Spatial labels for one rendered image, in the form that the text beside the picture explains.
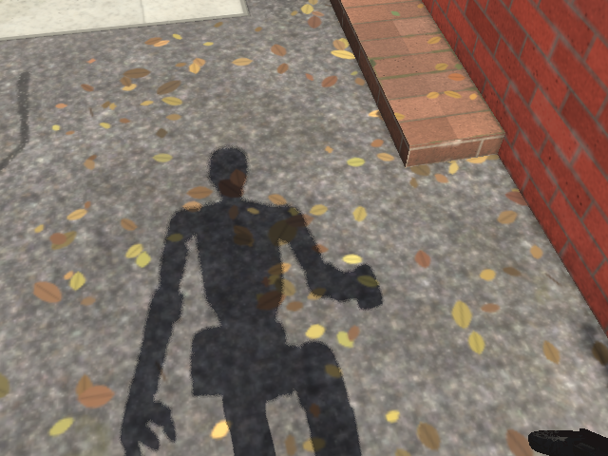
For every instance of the robot right hand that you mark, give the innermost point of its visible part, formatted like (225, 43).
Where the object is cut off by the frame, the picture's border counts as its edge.
(568, 443)

